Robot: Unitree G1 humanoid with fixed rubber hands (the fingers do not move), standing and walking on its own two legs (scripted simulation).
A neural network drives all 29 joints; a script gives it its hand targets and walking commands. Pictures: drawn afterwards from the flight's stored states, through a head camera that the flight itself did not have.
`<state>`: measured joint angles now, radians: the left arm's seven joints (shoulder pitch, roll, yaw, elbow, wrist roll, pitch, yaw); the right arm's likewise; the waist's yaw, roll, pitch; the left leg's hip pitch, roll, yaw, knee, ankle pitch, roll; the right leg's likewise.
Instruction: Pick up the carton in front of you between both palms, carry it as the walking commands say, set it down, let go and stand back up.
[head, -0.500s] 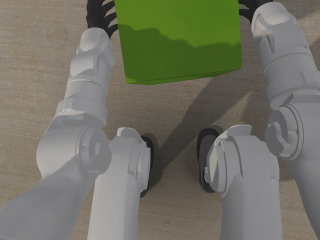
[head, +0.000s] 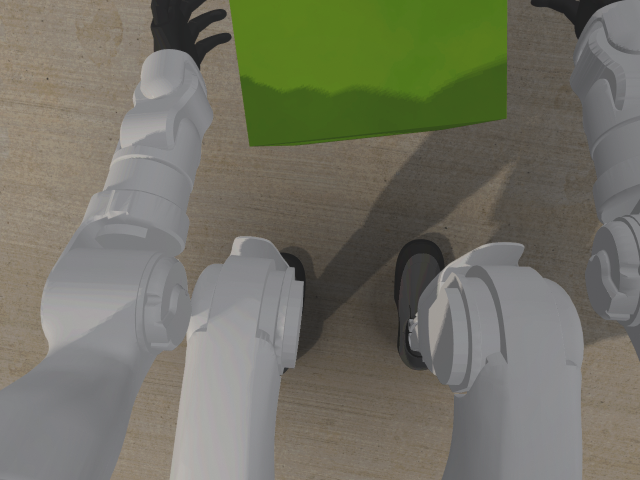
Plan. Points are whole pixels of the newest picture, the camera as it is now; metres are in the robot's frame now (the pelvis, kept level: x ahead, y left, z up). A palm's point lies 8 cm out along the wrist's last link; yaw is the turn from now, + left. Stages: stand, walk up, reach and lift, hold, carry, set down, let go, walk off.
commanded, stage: set down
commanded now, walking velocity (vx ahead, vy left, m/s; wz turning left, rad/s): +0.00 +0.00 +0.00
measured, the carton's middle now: (362, 40) +0.52 -0.03 -0.24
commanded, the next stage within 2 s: let go in 1.08 s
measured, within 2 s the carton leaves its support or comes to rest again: neither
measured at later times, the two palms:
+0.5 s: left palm out of the picture +0.53 +0.14 -0.02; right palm out of the picture +0.54 -0.24 -0.02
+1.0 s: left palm out of the picture +0.52 +0.14 +0.13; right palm out of the picture +0.55 -0.25 +0.13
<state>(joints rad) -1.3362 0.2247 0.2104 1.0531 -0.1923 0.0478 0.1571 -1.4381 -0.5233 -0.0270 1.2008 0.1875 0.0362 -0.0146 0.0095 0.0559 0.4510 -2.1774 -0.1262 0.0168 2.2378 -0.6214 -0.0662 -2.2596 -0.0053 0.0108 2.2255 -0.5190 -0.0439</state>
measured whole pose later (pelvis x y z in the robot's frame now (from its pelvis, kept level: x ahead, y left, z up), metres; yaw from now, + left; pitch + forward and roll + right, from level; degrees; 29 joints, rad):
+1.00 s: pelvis +0.04 -0.01 +0.23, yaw -2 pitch +46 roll +4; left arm -0.95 0.09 0.32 0.66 -0.04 0.17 0.14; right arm -1.15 -0.40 -0.23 0.94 -0.02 0.17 0.08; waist 0.06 0.00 -0.07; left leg -1.72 -0.07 -0.02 1.38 -0.46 -0.04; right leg -1.79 0.04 0.04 1.38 -0.38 -0.03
